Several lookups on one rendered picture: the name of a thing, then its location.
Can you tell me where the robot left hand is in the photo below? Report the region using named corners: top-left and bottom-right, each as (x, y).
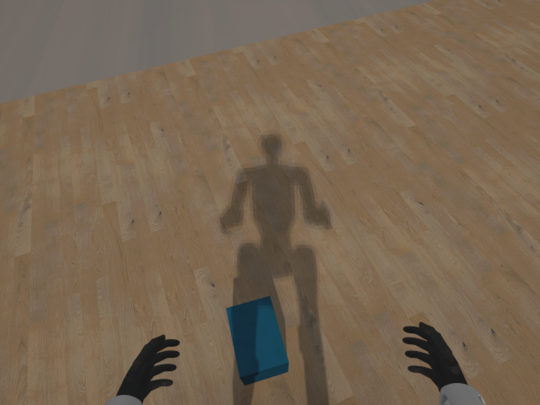
top-left (116, 335), bottom-right (180, 404)

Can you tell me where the right robot forearm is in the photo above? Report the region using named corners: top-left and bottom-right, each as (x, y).
top-left (439, 383), bottom-right (486, 405)

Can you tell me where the carton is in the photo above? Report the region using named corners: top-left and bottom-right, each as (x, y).
top-left (226, 296), bottom-right (289, 386)

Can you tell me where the robot right hand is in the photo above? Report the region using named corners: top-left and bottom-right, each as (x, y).
top-left (402, 322), bottom-right (467, 392)

